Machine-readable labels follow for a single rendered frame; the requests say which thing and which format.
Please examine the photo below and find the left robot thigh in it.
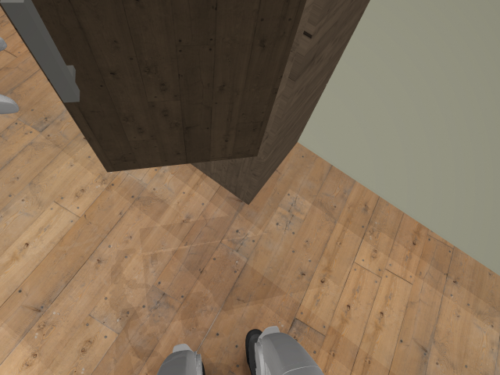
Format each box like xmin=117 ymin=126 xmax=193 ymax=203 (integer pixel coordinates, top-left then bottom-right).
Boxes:
xmin=156 ymin=350 xmax=202 ymax=375

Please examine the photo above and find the cupboard door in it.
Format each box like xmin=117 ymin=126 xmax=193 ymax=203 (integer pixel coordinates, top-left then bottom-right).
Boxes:
xmin=0 ymin=0 xmax=306 ymax=173

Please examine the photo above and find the robot thigh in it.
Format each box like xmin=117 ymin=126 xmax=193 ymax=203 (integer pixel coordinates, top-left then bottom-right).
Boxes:
xmin=255 ymin=333 xmax=324 ymax=375
xmin=156 ymin=350 xmax=202 ymax=375

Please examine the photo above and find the right robot thigh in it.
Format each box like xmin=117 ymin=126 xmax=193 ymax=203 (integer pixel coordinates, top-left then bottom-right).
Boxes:
xmin=255 ymin=333 xmax=324 ymax=375

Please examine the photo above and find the robot left hand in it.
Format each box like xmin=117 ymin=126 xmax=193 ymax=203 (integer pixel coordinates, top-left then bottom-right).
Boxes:
xmin=0 ymin=37 xmax=19 ymax=114

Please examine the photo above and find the handle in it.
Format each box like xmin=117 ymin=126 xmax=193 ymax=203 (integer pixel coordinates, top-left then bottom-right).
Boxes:
xmin=0 ymin=0 xmax=80 ymax=102

